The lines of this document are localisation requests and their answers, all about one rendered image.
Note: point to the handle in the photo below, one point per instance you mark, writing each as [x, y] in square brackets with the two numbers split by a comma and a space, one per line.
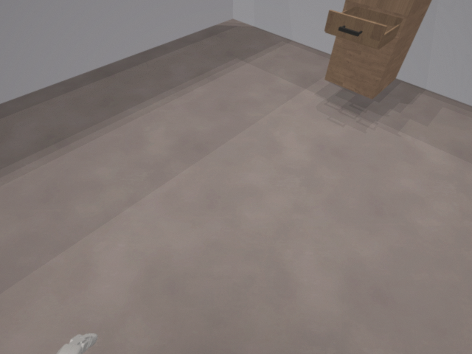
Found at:
[349, 31]

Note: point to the cabinet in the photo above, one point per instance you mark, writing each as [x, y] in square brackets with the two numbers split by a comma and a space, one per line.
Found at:
[369, 71]

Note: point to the drawer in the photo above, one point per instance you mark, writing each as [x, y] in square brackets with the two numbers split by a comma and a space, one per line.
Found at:
[378, 28]

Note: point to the left robot hand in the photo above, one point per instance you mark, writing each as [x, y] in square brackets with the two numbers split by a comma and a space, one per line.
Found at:
[79, 344]

